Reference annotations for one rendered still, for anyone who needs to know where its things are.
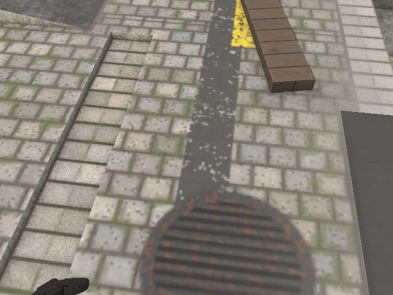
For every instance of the left robot hand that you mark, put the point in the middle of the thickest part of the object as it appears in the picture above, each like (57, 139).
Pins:
(68, 286)

